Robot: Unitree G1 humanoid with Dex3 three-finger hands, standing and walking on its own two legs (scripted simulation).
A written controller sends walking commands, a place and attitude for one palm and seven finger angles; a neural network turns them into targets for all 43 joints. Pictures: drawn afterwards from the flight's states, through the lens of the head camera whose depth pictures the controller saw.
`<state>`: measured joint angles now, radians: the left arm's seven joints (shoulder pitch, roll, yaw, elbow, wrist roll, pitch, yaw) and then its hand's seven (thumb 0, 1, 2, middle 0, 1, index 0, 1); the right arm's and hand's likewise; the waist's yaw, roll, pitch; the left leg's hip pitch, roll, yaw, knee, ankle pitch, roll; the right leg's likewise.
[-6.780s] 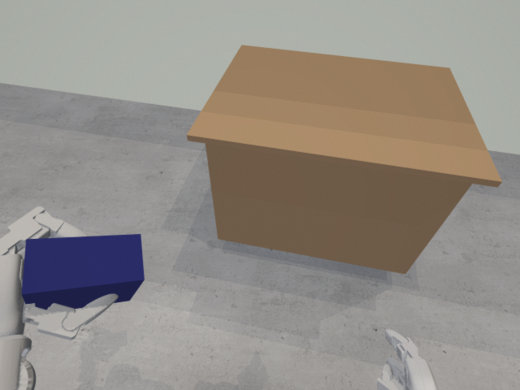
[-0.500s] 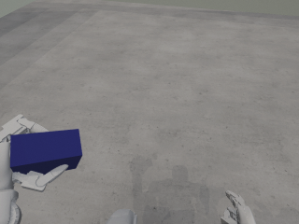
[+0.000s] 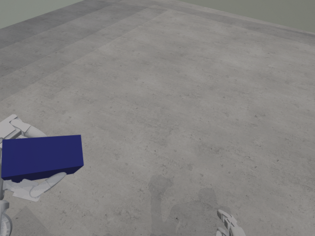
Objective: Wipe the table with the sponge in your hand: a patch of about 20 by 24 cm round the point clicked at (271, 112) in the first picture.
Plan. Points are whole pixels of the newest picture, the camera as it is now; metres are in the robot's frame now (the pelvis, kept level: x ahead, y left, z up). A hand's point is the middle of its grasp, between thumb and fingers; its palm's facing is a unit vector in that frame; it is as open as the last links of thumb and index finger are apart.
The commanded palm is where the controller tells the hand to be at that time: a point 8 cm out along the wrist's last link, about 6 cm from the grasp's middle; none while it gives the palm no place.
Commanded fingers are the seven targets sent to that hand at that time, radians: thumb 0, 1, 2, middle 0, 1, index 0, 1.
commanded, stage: walk to a spot facing it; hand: left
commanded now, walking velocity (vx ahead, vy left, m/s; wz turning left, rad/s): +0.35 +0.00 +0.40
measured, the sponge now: (55, 158) +0.21 +0.21 +0.17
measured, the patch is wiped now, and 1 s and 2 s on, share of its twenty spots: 0.00 0.00 0.00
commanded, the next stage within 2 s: turn to face it in 1.08 s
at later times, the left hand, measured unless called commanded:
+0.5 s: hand (18, 153) +0.21 +0.28 +0.17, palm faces +0.63 -0.69 -0.36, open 9.7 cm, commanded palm +0.15 +0.31 +0.17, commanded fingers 0.00 0.10 1.30 -1.20 -1.60 -1.20 -1.60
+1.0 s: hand (53, 125) +0.29 +0.26 +0.16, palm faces +0.66 -0.61 -0.44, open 9.7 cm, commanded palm +0.21 +0.28 +0.17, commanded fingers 0.00 0.10 1.30 -1.20 -1.60 -1.20 -1.60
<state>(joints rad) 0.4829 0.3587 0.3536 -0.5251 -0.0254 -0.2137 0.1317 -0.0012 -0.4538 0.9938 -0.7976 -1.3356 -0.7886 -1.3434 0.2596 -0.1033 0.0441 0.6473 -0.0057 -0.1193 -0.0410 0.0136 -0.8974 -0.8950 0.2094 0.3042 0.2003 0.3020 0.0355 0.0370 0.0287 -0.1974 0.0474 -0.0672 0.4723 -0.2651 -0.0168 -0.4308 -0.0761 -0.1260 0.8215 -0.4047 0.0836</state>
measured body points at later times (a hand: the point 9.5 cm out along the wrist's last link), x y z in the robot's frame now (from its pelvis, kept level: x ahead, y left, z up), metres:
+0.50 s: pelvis +0.06 +0.00 -0.02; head +0.08 +0.02 +0.43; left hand +0.17 +0.31 +0.19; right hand +0.29 -0.23 -0.08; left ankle +0.08 +0.13 -0.75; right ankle +0.04 -0.12 -0.73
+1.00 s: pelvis +0.17 -0.04 -0.01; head +0.21 -0.05 +0.44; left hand +0.25 +0.28 +0.19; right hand +0.41 -0.21 -0.12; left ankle +0.12 +0.09 -0.65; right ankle +0.21 -0.12 -0.74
